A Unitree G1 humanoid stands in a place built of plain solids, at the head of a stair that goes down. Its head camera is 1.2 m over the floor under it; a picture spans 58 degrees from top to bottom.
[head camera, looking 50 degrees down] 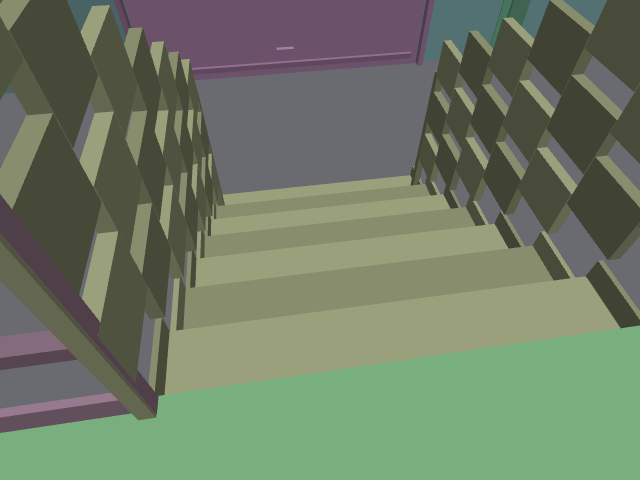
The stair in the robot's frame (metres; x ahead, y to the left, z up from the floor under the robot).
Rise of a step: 0.18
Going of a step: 0.30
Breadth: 1.62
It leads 9 degrees to the left of straight ahead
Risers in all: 8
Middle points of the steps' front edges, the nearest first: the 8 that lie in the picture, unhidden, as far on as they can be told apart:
0.56 -0.29 0.00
0.85 -0.25 -0.17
1.15 -0.20 -0.35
1.45 -0.16 -0.53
1.74 -0.11 -0.70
2.04 -0.07 -0.88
2.34 -0.02 -1.06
2.63 0.02 -1.23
